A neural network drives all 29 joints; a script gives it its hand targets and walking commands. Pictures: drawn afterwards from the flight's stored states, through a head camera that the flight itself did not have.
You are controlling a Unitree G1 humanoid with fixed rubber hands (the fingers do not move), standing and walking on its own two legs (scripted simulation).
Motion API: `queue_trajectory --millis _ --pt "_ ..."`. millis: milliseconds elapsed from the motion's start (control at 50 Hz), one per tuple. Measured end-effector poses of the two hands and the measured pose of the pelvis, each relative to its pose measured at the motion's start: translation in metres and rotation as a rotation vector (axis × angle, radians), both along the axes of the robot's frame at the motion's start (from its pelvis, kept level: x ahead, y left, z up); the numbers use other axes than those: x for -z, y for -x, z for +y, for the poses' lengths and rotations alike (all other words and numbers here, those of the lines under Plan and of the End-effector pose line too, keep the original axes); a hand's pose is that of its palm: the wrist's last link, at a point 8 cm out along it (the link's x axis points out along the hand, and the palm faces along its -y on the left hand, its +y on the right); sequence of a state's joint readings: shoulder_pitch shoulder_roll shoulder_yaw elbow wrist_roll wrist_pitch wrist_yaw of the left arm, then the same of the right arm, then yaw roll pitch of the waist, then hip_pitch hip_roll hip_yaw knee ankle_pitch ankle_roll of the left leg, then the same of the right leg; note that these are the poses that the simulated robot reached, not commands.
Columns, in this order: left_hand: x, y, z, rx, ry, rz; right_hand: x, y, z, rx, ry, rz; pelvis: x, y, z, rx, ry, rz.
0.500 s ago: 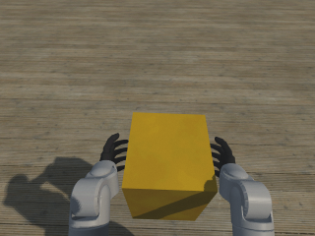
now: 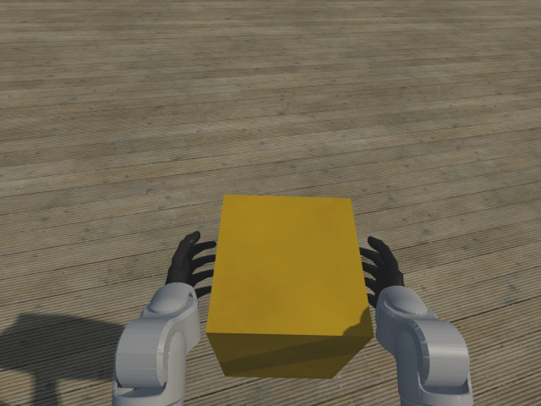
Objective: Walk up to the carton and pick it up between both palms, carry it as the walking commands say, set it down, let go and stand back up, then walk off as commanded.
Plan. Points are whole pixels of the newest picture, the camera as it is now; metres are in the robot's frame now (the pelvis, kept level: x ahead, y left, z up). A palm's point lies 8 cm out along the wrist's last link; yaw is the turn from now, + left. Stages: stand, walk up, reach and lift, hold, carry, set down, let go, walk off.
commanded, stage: carry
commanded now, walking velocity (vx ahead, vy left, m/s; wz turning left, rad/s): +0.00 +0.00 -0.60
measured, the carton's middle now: (282, 294) +0.29 +0.01 +0.02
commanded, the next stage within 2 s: none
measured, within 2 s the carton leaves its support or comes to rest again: neither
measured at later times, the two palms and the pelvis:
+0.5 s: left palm (299, 292) +0.27 -0.01 +0.07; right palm (511, 365) +0.18 -0.26 +0.08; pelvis -0.02 -0.06 -0.02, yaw -17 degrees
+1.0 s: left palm (436, 355) +0.19 -0.18 +0.06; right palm out of the picture +0.03 -0.39 +0.05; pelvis -0.09 -0.13 -0.01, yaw -34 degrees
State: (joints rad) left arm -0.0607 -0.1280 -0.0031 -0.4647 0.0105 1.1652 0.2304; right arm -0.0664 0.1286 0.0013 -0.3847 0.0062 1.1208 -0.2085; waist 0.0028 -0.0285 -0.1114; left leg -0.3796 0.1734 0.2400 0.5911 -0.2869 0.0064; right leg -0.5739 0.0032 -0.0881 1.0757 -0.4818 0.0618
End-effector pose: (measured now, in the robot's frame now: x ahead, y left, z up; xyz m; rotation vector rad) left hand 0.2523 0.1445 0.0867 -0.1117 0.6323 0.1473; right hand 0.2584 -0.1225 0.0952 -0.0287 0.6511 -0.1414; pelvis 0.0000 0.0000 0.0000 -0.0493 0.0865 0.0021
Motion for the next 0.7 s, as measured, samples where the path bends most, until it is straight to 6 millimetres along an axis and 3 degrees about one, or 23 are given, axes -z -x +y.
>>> queue_trajectory --millis 80,160,240,360,420,520,700 --pt "-0.014 -0.005 -0.023 0.053 -0.021 -0.024 -0.008 0.01 -0.023 0.052 -0.015 -0.024 -0.004 0.002 -0.009 0.05 0.003 0.001" --pt "-0.018 -0.011 -0.053 0.102 -0.062 -0.037 -0.002 0.017 -0.052 0.097 -0.046 -0.037 0.003 0.003 -0.023 0.111 -0.016 0.004" --pt "-0.003 -0.016 -0.091 0.16 -0.097 -0.013 0.021 0.026 -0.089 0.151 -0.076 -0.013 0.017 0.004 -0.044 0.142 -0.019 -0.002" --pt "0.022 -0.011 -0.131 0.267 -0.109 0.085 0.045 0.057 -0.123 0.261 -0.102 0.085 0.013 0.014 -0.055 0.218 -0.032 -0.005" --pt "0.024 -0.012 -0.143 0.308 -0.07 0.056 0.04 0.068 -0.133 0.309 -0.076 0.055 0.013 0.019 -0.057 0.25 -0.025 -0.003" --pt "0.015 -0.014 -0.156 0.348 0.014 -0.047 0.013 0.078 -0.142 0.36 -0.007 -0.052 0.018 0.02 -0.058 0.317 -0.039 -0.014" --pt "-0.019 0.003 -0.195 0.449 -0.045 -0.058 -0.006 0.119 -0.171 0.44 -0.028 -0.054 0.001 0.028 -0.075 0.445 -0.007 -0.041"
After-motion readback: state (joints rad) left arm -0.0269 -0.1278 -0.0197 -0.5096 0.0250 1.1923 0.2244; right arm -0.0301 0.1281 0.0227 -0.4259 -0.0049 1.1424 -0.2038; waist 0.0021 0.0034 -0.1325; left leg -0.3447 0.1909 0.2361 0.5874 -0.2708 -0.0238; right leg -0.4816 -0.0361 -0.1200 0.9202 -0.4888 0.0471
